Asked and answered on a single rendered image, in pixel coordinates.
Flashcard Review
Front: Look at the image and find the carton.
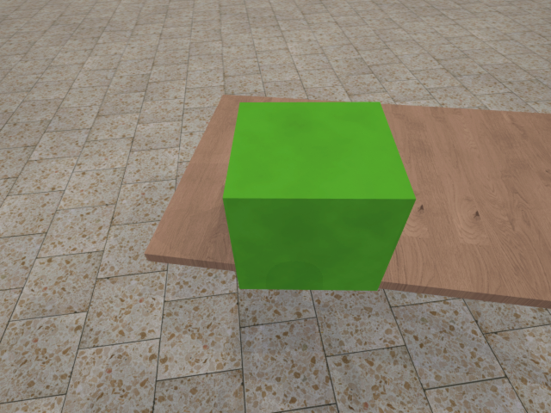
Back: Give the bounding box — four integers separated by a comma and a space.
223, 102, 416, 291

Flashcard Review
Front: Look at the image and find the table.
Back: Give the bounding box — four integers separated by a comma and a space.
145, 95, 551, 309

